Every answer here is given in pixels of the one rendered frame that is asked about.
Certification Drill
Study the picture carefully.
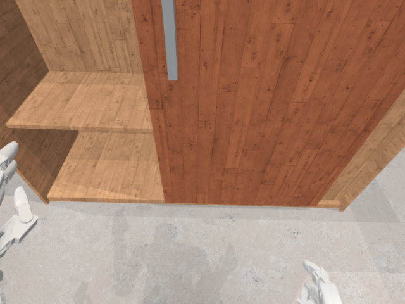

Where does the right robot hand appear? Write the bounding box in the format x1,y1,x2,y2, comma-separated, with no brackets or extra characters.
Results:
297,260,344,304

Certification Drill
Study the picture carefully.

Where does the wardrobe door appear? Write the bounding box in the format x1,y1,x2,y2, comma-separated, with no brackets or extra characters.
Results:
131,0,405,206
322,89,405,200

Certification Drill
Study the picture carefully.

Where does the handle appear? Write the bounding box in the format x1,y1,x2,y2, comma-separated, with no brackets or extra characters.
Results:
161,0,178,80

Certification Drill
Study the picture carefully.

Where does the left robot hand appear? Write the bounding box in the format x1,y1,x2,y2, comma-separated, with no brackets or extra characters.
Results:
0,141,38,258

